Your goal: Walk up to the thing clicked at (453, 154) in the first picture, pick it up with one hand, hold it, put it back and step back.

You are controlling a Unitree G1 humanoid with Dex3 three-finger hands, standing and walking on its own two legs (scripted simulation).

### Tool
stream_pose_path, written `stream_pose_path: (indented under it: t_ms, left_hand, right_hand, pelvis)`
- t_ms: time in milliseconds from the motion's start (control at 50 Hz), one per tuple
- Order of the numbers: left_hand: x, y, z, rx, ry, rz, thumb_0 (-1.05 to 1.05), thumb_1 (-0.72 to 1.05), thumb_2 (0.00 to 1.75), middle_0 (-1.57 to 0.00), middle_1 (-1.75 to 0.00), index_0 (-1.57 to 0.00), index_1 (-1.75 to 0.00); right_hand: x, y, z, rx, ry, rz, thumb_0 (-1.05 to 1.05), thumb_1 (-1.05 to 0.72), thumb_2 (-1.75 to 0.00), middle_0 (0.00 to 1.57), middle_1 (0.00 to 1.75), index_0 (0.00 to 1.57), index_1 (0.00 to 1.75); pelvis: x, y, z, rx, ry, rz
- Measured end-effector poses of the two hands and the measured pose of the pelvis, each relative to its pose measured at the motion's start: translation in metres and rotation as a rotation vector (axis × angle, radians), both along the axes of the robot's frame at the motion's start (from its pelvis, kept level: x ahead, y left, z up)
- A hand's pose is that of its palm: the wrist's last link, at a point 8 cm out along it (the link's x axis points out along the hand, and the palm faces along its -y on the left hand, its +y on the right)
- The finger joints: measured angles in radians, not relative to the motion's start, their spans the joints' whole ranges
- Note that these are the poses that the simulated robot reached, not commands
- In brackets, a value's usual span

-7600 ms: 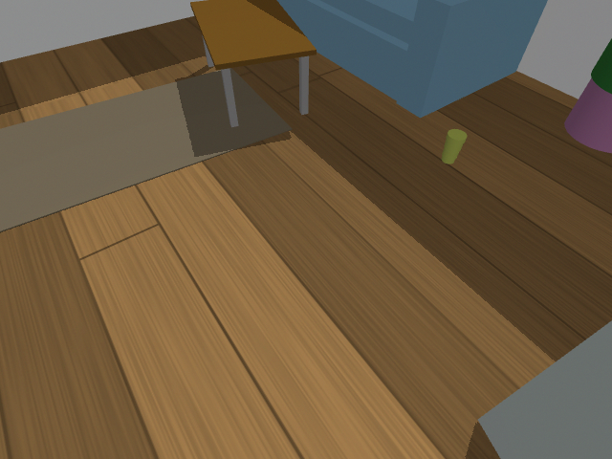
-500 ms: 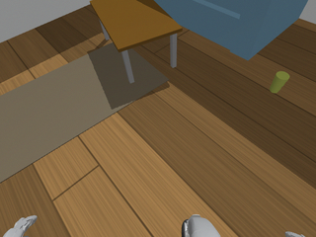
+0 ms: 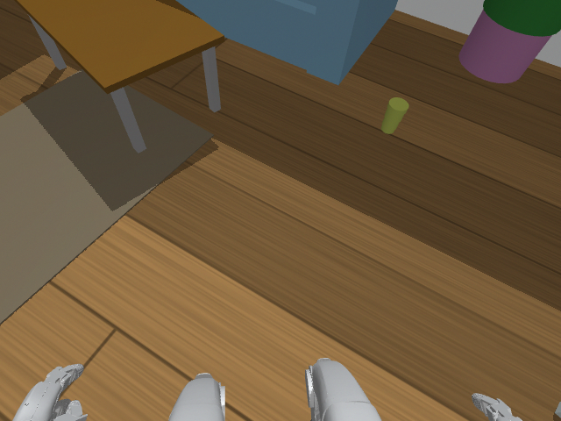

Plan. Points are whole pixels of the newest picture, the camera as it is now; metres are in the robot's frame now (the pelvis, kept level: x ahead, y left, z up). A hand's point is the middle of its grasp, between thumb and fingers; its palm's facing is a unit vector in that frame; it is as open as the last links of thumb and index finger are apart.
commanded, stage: walk up
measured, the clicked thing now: (393, 117) +1.41 -0.53 -0.66
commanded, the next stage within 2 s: stand in 1.74 s
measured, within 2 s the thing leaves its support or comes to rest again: neither
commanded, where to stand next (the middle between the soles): +0.09 -0.06 m, yaw -29 degrees
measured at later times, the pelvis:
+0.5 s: pelvis +0.00 -0.02 +0.00, yaw -19 degrees
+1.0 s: pelvis +0.01 -0.06 +0.01, yaw -27 degrees
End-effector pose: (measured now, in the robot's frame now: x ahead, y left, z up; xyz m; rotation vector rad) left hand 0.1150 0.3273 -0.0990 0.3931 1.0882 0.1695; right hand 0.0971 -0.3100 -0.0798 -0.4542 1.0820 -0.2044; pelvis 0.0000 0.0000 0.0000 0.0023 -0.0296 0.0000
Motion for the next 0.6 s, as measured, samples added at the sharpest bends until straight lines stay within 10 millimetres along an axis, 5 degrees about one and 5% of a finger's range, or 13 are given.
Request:
stream_pose_path:
  t_ms: [120,200,260,400,500,600]
  left_hand:
    - [0.002,-0.013,0.005,-0.013,0.072,-0.09,0.01,0.91,0.9,-0.2,-0.3,-0.2,-0.3]
    - [0.006,-0.03,0.008,0.025,0.065,-0.143,0.01,0.91,0.9,-0.21,-0.3,-0.2,-0.3]
    - [0.001,-0.041,0.015,0.036,0.057,-0.169,0.01,0.91,0.9,-0.21,-0.3,-0.2,-0.3]
    - [0.007,-0.048,0.02,0.045,0.068,-0.211,0.01,0.9,0.9,-0.21,-0.3,-0.21,-0.3]
    - [0.034,-0.054,0.005,0.05,0.076,-0.252,0.01,0.9,0.9,-0.21,-0.3,-0.2,-0.3]
    - [0.057,-0.079,0.012,0.032,0.077,-0.328,0.01,0.91,0.9,-0.21,-0.3,-0.2,-0.3]
  right_hand:
    - [-0.06,-0.042,0.017,-0.077,0.007,-0.096,0.0,-0.9,-0.9,0.21,0.3,0.21,0.31]
    - [-0.101,-0.079,0.01,-0.108,0.012,-0.178,0.0,-0.9,-0.9,0.21,0.3,0.21,0.31]
    - [-0.123,-0.088,0.004,-0.098,0.04,-0.27,0.0,-0.9,-0.9,0.2,0.3,0.21,0.3]
    - [-0.139,-0.064,-0.001,-0.02,0.029,-0.306,0.01,-0.91,-0.9,0.2,0.3,0.2,0.3]
    - [-0.152,-0.036,-0.01,0.027,0.014,-0.344,0.0,-0.91,-0.9,0.2,0.3,0.21,0.3]
    - [-0.172,-0.023,-0.005,0.084,0.042,-0.408,0.0,-0.9,-0.9,0.2,0.3,0.21,0.3]
  pelvis:
    - [-0.009,-0.004,0.004,-0.007,0.026,-0.119]
    - [-0.018,-0.018,-0.004,-0.036,0.018,-0.166]
    - [-0.019,-0.024,-0.002,-0.019,0.009,-0.201]
    - [-0.009,-0.024,0.006,0.0,0.007,-0.283]
    - [-0.004,-0.02,0.001,0.013,-0.007,-0.326]
    - [-0.003,-0.031,0.014,0.006,-0.012,-0.367]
